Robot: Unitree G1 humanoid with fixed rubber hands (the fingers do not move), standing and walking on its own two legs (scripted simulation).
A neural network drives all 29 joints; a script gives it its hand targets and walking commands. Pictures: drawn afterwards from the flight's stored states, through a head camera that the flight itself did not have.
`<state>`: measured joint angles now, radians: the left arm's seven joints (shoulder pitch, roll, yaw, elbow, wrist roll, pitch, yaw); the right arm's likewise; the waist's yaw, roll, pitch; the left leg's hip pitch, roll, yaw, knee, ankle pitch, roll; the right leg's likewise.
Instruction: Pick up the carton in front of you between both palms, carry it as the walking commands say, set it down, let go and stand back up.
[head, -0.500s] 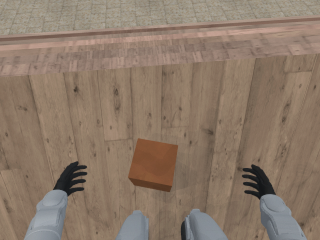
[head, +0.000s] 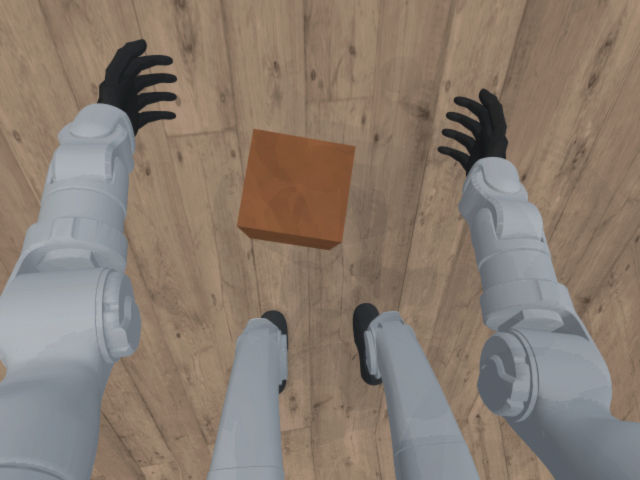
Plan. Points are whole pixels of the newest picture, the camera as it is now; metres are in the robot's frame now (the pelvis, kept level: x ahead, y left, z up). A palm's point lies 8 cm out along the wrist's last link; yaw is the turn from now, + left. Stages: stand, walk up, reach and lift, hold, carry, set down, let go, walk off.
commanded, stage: reach and lift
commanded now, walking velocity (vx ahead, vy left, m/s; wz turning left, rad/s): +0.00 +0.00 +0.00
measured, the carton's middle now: (296, 197) +0.50 +0.02 -0.53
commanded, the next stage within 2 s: none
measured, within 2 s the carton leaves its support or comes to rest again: leaves its support in 1.76 s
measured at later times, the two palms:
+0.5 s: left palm (186, 145) +0.54 +0.20 -0.26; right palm (416, 179) +0.47 -0.17 -0.26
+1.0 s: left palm (216, 179) +0.53 +0.19 -0.46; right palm (388, 195) +0.48 -0.18 -0.45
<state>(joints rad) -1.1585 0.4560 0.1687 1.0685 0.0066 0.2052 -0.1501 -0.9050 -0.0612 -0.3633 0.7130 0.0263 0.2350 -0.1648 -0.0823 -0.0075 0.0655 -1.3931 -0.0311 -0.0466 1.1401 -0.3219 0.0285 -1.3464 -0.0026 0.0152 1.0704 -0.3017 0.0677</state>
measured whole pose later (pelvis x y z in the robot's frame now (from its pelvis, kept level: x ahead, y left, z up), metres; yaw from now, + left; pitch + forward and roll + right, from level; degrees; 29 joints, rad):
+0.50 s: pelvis +0.01 -0.01 -0.11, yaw -3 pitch +50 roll -6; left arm -1.24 0.40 0.19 1.08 0.02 0.09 -0.07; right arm -0.97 0.00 -0.40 0.75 -0.03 0.07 -0.17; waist -0.06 0.00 -0.04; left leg -1.96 -0.05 -0.08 1.57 -0.48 0.01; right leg -1.90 0.03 0.02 1.50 -0.44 0.08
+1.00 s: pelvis -0.03 -0.02 -0.27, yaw -4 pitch +39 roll -6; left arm -1.53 0.55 -0.04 1.26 -0.18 0.06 -0.04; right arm -1.37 -0.14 -0.27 1.05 0.16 0.07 -0.20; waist -0.05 -0.06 0.32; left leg -2.29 -0.02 -0.07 2.15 -0.53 0.01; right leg -2.24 0.07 0.01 2.08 -0.53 0.10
